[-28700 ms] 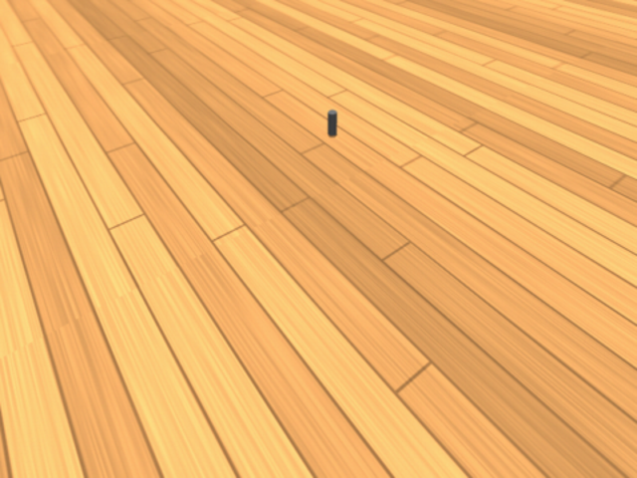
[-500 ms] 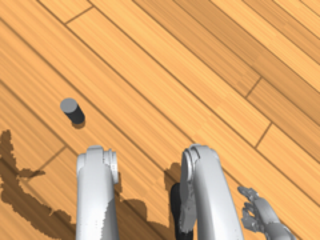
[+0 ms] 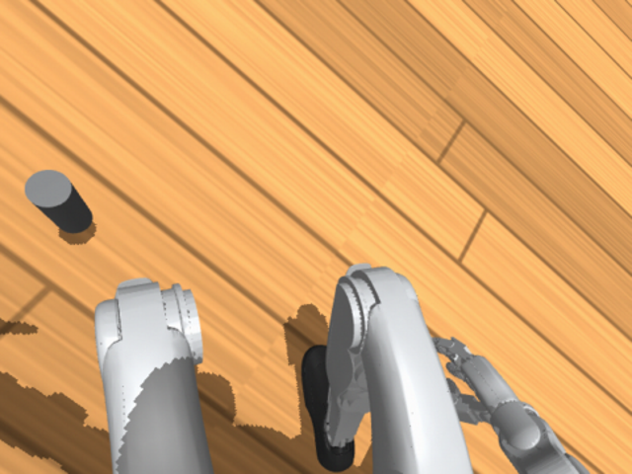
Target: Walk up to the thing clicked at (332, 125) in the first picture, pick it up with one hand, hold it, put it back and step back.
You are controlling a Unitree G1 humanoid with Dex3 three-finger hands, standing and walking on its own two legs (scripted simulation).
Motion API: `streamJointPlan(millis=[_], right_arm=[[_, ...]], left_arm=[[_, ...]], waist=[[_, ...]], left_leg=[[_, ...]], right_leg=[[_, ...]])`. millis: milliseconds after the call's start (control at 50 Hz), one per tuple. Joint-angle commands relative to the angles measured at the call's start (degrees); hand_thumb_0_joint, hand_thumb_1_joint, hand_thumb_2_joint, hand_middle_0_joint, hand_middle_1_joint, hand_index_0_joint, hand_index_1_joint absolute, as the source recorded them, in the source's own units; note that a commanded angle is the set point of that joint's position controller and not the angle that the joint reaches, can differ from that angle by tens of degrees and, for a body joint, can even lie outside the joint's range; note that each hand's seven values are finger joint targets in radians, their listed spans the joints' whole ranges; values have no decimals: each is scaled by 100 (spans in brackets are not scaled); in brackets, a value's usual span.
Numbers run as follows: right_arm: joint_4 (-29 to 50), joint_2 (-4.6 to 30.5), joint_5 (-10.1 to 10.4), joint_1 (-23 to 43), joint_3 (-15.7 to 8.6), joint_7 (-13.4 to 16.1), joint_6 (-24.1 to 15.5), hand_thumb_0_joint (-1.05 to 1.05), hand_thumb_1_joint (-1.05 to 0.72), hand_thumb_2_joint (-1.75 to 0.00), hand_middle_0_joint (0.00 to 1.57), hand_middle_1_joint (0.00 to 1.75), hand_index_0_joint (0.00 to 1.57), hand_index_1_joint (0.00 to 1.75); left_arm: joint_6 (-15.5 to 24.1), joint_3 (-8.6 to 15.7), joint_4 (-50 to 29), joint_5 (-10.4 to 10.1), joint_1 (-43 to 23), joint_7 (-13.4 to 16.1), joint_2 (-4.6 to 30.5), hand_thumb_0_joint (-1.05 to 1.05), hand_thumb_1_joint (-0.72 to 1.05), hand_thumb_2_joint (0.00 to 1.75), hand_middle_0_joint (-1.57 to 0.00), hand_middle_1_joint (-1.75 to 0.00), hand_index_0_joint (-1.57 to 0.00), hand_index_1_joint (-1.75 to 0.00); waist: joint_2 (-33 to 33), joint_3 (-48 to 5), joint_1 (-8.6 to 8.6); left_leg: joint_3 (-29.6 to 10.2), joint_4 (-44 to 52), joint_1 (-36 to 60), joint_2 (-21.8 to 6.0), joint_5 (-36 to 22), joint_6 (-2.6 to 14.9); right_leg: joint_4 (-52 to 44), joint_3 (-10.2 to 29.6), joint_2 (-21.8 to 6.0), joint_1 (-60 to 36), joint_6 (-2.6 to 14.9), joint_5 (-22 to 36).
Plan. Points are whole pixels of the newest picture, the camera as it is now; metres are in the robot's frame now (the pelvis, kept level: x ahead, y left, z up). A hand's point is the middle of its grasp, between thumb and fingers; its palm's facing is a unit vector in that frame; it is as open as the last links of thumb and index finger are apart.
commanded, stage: approach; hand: left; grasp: from the side
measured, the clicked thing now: (63, 205) +0.46 +0.31 -0.25
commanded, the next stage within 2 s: close in in 0.14 s
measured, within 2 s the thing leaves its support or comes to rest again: leaves its support in 2.00 s
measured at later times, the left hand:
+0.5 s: hand (32, 220) +0.42 +0.32 -0.20, palm faces +0.26 -0.96 +0.03, open 17.5 cm
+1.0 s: hand (61, 220) +0.42 +0.30 -0.22, palm faces +0.30 -0.95 -0.01, open 16.5 cm
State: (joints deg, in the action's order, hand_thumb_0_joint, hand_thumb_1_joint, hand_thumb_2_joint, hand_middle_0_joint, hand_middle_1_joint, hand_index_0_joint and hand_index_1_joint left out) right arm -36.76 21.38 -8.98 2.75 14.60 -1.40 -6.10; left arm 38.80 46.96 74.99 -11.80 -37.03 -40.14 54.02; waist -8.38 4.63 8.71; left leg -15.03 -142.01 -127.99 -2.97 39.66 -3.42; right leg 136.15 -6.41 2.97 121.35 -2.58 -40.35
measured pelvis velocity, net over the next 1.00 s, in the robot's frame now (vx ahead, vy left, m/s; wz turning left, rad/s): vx -0.02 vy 0.03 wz -0.12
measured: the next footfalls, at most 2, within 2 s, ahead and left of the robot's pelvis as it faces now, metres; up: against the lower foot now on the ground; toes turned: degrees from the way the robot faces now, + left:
none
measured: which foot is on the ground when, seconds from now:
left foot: down 0.00-1.00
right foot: down 0.00-1.00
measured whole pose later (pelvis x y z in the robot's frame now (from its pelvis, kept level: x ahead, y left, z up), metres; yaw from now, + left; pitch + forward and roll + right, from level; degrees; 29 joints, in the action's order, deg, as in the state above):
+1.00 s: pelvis -0.02 +0.03 -0.05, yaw -7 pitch +9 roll -18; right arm -30.4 21.5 -22.1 10.9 30.4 -7.1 1.9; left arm 63.0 34.9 85.2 -4.7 -34.7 -5.2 50.4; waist -16.9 18.4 13.4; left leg -24.8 -154.6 -126.5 -2.6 40.6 -1.2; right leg 140.1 -12.6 7.3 116.2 -3.9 -37.2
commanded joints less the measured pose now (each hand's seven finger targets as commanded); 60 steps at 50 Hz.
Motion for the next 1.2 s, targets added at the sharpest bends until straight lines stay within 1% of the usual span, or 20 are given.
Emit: streamJointPlan(millis=[0, 20, 80, 120, 160, 180, 200, 240, 260, 380, 460, 540, 560, 680, 760, 800, 860, 1020, 1080, 1180], right_arm=[[250, 1733, -224, -375, -245, 70, 85, 0, -89, -90, 20, 30, 20, 30], [343, 1793, -278, -258, -215, 79, 110, 0, -90, -90, 20, 30, 20, 30], [353, 1834, -460, -153, -77, 40, 207, 0, -91, -90, 20, 30, 20, 30], [348, 1867, -543, -56, -7, 43, 230, 0, -91, -90, 20, 30, 20, 30], [373, 1914, -610, 4, 74, 31, 277, 0, -91, -90, 20, 30, 20, 30], [452, 1900, -626, 116, 132, 17, 297, 0, -91, -90, 20, 30, 20, 30], [456, 1944, -657, 176, 171, 6, 307, 0, -91, -90, 20, 30, 20, 30], [448, 1950, -706, 222, 317, -18, 349, 0, -92, -90, 20, 30, 20, 30], [567, 1950, -717, 383, 394, -38, 361, 0, -92, -90, 20, 30, 20, 30], [604, 2068, -937, 543, 606, -109, 516, 0, -92, -90, 20, 30, 20, 30], [654, 2122, -1070, 589, 647, -180, 622, 0, -92, -90, 20, 30, 20, 30], [665, 2133, -1171, 649, 637, -238, 680, 0, -92, -90, 20, 30, 20, 30], [689, 2110, -1184, 701, 653, -267, 674, 0, -92, -90, 20, 30, 20, 30], [617, 2172, -1202, 672, 663, -361, 707, 0, -91, -90, 20, 30, 20, 30], [668, 2109, -1239, 722, 756, -394, 772, 0, -89, -90, 20, 30, 20, 30], [661, 2114, -1265, 713, 775, -418, 818, 0, -90, -90, 20, 30, 20, 30], [717, 2105, -1284, 754, 805, -440, 865, 0, -89, -90, 20, 30, 20, 30], [729, 2103, -1330, 816, 853, -460, 917, 0, -89, -90, 20, 30, 20, 30], [698, 2130, -1344, 788, 872, -457, 929, 0, -88, -90, 20, 30, 20, 30], [680, 2082, -1339, 757, 921, -460, 952, 0, -87, -89, 20, 30, 20, 30]], left_arm=[[755, 326, -828, -81, -961, 220, 2548, 0, -53, 14, -5, -16, -3, -17], [842, 510, -980, -15, -980, 320, 2884, 0, -53, 13, -5, -15, -3, -16], [1015, 251, -548, -9, -774, 410, 2286, 0, -55, 13, -5, -17, -4, -17], [1106, -77, -464, 44, -856, 507, 1966, 0, -58, 11, -6, -16, -5, -17], [1196, -195, -285, 78, -785, 633, 1880, 0, -56, 11, -5, -16, -4, -16], [1270, -407, -271, 42, -883, 683, 1598, 0, -59, 10, -5, -16, -5, -15], [1359, -447, -212, 19, -857, 772, 1512, 0, -60, 9, -6, -15, -5, -15], [1538, -313, -112, -26, -810, 996, 1747, 0, -61, 3, -6, -12, -7, -11], [1658, -537, -126, -60, -944, 1070, 1468, 0, -61, 3, -6, -12, -7, -11], [2184, -240, -39, 111, -712, 1850, 1823, 0, -61, 5, -6, -13, -7, -11], [2328, -286, -11, 318, -589, 2296, 1635, 0, -55, 7, -6, -12, -7, -11], [2435, -672, -58, 396, -690, 2541, 1163, 0, -52, 8, -5, -11, -6, -10], [2459, -909, -66, 402, -740, 2563, 941, 0, -51, 8, -5, -11, -6, -10], [2598, -1229, 32, 383, -893, 2904, 630, 0, -45, 10, -3, -10, -4, -9], [2712, -1178, 181, 479, -743, 3140, 777, 0, -37, 13, -3, -10, -4, -9], [2754, -1216, 284, 568, -775, 3256, 766, 0, -33, 15, -3, -10, -3, -9], [2828, -1046, 262, 603, -683, 3451, 928, 0, -29, 17, -6, -8, -5, -8], [2910, -1260, 294, 709, -811, 3681, 793, 0, -17, 22, -8, -9, -6, -10], [2953, -1281, 239, 675, -885, 3715, 783, 0, -2, 34, -27, -27, -26, -27], [2924, -1287, 316, 657, -925, 3796, 801, 0, 9, 45, -36, -37, -35, -37]], waist=[[2708, -3612, -87], [2874, -3753, -149], [2871, -3580, 144], [2833, -3395, 306], [2760, -3210, 390], [2632, -3108, 479], [2644, -2944, 537], [2375, -2875, 530], [2273, -2774, 612], [2602, -2456, 526], [2803, -2199, 637], [2718, -1940, 855], [2635, -1928, 934], [2405, -1696, 1104], [2339, -1701, 961], [2430, -1593, 1020], [2418, -1609, 931], [2405, -1509, 1139], [2445, -1657, 1194], [2349, -1671, 1189]], left_leg=[[674, 1428, 3042, -160, -1158, 247], [659, 1359, 3179, -184, -1327, 230], [545, 1125, 3218, -225, -1579, 228], [463, 1075, 3151, -250, -1465, 213], [406, 1003, 3076, -270, -1412, 198], [369, 953, 2961, -273, -1239, 207], [339, 945, 2831, -267, -1108, 198], [302, 789, 2560, -265, -1002, 233], [272, 767, 2468, -260, -929, 244], [163, 735, 2498, -296, -864, 172], [57, 820, 2632, -338, -896, 111], [-39, 818, 2528, -344, -641, 122], [-42, 770, 2471, -329, -579, 140], [-244, 780, 2430, -301, -377, 135], [-251, 723, 2417, -305, -568, 142], [-268, 760, 2395, -309, -523, 128], [-273, 775, 2372, -328, -456, 126], [-332, 741, 2371, -361, -469, 134], [-368, 696, 2501, -368, -646, 122], [-327, 616, 2423, -368, -729, 154]], right_leg=[[-976, -604, 153, -1554, 425, 1104], [-900, -608, 157, -1599, 429, 1230], [-818, -705, 182, -1634, 391, 1473], [-790, -795, 206, -1541, 387, 1444], [-753, -880, 232, -1556, 373, 1439], [-760, -931, 244, -1490, 363, 1343], [-733, -974, 253, -1503, 358, 1297], [-720, -1010, 289, -1733, 324, 1301], [-714, -1047, 295, -1718, 308, 1252], [-579, -1183, 358, -1787, 323, 1250], [-502, -1298, 366, -1701, 313, 1263], [-497, -1357, 368, -1529, 291, 1177], [-520, -1359, 373, -1556, 265, 1175], [-473, -1447, 387, -1384, 231, 1106], [-491, -1431, 424, -1513, 236, 1198], [-476, -1441, 426, -1534, 232, 1170], [-488, -1454, 448, -1576, 240, 1093], [-506, -1500, 478, -1537, 221, 1175], [-477, -1526, 491, -1655, 211, 1347], [-539, -1497, 517, -1762, 201, 1443]])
